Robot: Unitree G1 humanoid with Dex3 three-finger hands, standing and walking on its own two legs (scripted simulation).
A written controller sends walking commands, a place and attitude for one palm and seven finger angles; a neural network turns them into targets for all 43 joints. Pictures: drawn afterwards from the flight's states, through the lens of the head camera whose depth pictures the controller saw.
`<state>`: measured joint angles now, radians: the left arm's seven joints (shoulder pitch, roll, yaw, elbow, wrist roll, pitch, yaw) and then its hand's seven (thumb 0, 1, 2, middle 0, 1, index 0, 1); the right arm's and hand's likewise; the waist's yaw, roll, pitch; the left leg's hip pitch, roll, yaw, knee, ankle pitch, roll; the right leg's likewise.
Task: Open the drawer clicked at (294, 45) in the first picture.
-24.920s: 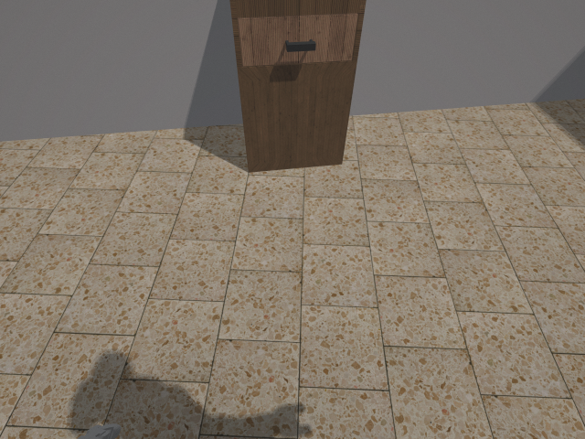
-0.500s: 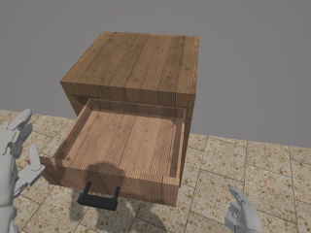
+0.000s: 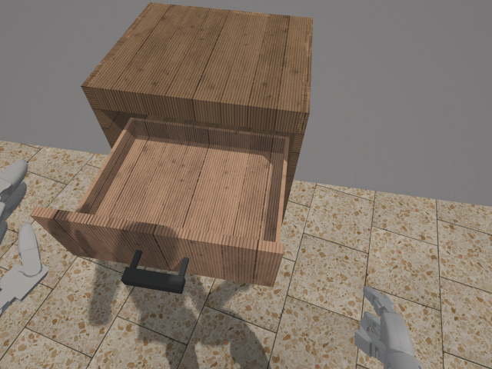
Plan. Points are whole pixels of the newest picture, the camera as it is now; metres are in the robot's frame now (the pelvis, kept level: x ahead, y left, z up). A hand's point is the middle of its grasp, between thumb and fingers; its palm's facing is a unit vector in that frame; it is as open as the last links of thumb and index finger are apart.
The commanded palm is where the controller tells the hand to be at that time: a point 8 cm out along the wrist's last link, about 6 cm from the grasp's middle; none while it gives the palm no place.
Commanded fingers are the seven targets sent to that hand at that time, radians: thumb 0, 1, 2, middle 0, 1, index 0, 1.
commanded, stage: step back with the hand held close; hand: left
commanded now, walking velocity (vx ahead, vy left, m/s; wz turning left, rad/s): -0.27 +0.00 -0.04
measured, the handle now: (157, 269) +0.30 +0.20 -0.10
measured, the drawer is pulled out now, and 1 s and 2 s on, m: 0.30 0.30 0.30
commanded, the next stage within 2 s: stop stepping back and stand still in 1.00 s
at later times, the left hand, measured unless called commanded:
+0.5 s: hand (33, 305) +0.16 +0.23 +0.16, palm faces +0.33 -0.82 -0.47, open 7.4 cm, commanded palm +0.09 +0.28 +0.18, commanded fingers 0.00 0.90 0.90 -0.20 -0.30 -0.20 -0.30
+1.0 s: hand out of the picture +0.08 +0.17 +0.17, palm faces +0.20 -0.84 -0.50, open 7.4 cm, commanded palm +0.00 +0.24 +0.18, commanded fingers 0.00 0.90 0.90 -0.20 -0.30 -0.20 -0.30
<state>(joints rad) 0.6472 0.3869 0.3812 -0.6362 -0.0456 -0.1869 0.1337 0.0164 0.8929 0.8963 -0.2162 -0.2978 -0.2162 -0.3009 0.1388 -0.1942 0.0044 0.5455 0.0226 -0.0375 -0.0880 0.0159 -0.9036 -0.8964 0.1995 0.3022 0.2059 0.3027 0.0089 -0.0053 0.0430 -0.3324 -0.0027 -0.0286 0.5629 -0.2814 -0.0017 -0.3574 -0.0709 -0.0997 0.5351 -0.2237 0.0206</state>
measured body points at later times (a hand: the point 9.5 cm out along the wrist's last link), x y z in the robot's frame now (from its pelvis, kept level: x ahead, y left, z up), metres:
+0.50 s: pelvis -0.04 -0.01 -0.01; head +0.01 +0.01 +0.44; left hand +0.14 +0.27 +0.19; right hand +0.15 -0.23 -0.09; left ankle +0.00 +0.12 -0.73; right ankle +0.02 -0.13 -0.73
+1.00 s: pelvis -0.13 -0.04 +0.00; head -0.06 -0.03 +0.45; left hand +0.07 +0.22 +0.19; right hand +0.07 -0.26 -0.08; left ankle -0.10 +0.10 -0.70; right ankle -0.18 -0.16 -0.73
